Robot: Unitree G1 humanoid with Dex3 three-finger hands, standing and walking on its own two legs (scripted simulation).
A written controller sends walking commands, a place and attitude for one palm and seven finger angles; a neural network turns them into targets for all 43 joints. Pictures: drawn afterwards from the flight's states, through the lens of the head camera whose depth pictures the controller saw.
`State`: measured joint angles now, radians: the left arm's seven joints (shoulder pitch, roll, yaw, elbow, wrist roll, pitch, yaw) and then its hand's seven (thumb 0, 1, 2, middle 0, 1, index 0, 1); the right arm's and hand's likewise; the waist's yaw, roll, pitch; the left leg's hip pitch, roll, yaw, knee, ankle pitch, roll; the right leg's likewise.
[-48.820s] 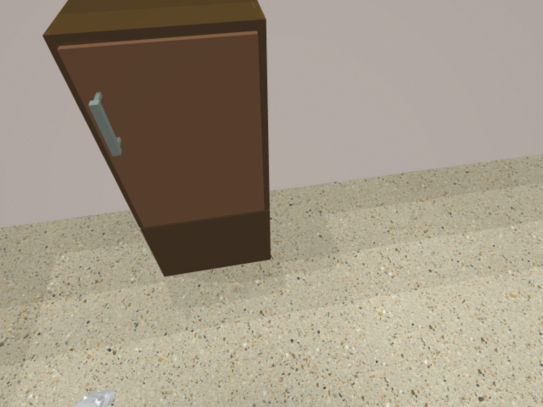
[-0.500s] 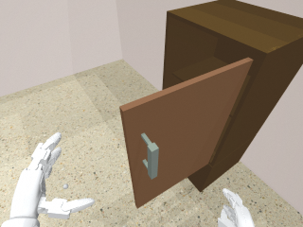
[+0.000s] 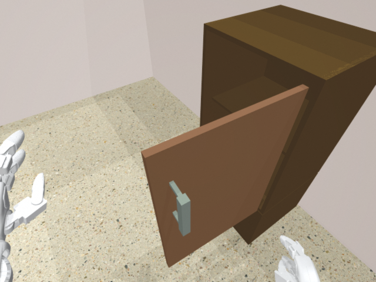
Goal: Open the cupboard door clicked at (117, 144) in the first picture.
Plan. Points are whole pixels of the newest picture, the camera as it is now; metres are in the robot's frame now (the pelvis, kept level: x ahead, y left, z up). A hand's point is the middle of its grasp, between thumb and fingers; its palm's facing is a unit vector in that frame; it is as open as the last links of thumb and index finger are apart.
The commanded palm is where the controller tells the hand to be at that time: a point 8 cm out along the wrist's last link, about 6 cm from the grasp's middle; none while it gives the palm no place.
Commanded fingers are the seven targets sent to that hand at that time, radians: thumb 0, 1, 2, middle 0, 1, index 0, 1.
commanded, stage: draw the hand back to the body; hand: left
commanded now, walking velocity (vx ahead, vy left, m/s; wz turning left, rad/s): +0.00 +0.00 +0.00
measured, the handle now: (179, 209) +0.27 +0.06 +0.02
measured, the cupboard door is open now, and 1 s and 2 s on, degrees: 87 87 87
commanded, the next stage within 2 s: step back with the hand held close in 0.32 s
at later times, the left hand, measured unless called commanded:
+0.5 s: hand (52, 203) +0.19 +0.24 +0.16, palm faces +0.44 -0.80 -0.42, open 7.4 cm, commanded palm +0.14 +0.28 +0.18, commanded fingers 0.00 0.90 0.90 -0.20 -0.30 -0.20 -0.30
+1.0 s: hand out of the picture +0.12 +0.28 +0.17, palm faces +0.37 -0.78 -0.51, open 7.4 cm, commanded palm +0.07 +0.32 +0.18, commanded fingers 0.00 0.90 0.90 -0.20 -0.30 -0.20 -0.30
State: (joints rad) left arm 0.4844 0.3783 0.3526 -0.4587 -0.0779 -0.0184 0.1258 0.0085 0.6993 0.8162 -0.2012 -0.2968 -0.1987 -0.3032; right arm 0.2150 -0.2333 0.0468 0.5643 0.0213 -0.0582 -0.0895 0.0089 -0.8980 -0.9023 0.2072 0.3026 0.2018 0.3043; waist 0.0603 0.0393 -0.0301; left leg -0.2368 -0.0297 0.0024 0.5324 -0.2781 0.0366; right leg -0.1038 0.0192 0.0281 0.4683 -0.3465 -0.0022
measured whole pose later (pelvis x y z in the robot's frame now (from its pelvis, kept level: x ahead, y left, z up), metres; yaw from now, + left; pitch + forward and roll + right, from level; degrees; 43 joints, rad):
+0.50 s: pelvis +0.00 -0.02 +0.00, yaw +0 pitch -2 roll -1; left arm 0.47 0.35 0.35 -0.39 -0.08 -0.05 0.10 0.02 0.89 0.90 -0.21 -0.30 -0.21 -0.30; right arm 0.20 -0.24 0.03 0.59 0.02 -0.04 -0.09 0.01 -0.90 -0.90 0.21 0.30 0.20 0.30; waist 0.06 0.07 0.00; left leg -0.19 0.00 -0.01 0.48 -0.25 0.01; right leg -0.05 0.05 0.02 0.40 -0.31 -0.03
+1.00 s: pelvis -0.08 +0.02 +0.00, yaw -2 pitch -1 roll -2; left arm 0.58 0.44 0.44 -0.51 -0.05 -0.15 0.13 0.01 0.89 0.90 -0.21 -0.30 -0.21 -0.30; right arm 0.19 -0.23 0.00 0.52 0.03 0.03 -0.08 0.01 -0.90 -0.90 0.21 0.30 0.20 0.30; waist -0.01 0.03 0.02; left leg -0.35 -0.01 0.04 0.52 -0.15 0.06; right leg -0.24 0.03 0.06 0.48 -0.22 0.03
